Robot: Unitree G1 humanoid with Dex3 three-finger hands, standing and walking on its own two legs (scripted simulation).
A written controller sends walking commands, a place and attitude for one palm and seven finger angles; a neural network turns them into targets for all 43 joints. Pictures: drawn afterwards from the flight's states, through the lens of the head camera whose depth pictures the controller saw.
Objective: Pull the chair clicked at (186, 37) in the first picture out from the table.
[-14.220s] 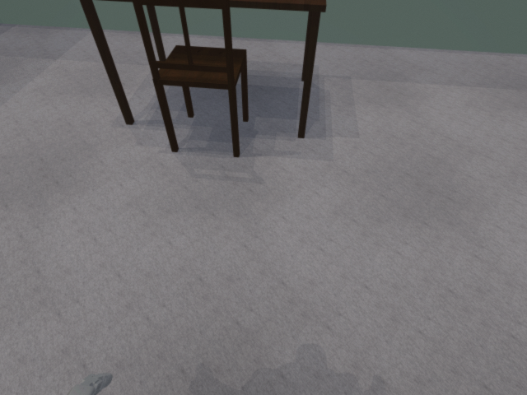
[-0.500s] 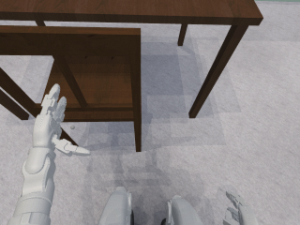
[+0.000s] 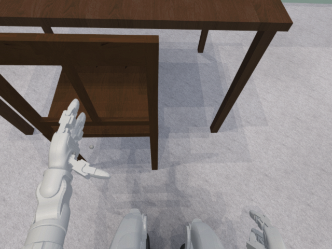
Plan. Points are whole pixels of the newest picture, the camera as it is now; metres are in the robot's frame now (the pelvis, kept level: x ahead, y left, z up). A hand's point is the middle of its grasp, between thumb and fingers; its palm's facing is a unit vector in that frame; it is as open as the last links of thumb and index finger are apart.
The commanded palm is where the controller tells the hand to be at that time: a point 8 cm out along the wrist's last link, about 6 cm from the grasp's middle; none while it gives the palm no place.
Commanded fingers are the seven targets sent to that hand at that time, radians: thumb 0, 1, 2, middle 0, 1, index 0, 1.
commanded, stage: aim the fingers beside a spindle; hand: left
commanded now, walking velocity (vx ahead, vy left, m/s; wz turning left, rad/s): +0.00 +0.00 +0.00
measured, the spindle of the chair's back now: (83, 96) +0.49 +0.24 +0.01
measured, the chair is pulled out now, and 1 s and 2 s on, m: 0.00 0.00 0.00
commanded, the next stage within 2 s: push the fingers through the gap in 0.56 s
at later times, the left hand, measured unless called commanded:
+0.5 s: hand (83, 141) +0.34 +0.20 +0.03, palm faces +0.08 -0.99 -0.07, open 16.9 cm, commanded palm +0.32 +0.25 +0.02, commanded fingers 0.00 -0.50 0.30 -0.06 -0.08 -0.06 -0.08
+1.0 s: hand (87, 137) +0.37 +0.20 +0.01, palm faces +0.03 -1.00 -0.03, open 16.9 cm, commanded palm +0.35 +0.24 +0.02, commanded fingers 0.00 -0.50 0.30 -0.06 -0.08 -0.06 -0.08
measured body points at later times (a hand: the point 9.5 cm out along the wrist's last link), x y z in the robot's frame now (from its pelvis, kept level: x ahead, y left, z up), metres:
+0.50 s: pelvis +0.00 -0.01 +0.00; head +0.11 +0.01 +0.44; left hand +0.33 +0.25 +0.04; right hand +0.14 -0.26 -0.11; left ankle +0.04 +0.09 -0.62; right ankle -0.01 -0.12 -0.62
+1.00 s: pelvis +0.00 +0.00 -0.01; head +0.12 +0.01 +0.43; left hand +0.36 +0.26 +0.02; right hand +0.13 -0.26 -0.12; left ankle +0.04 +0.09 -0.62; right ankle -0.01 -0.12 -0.62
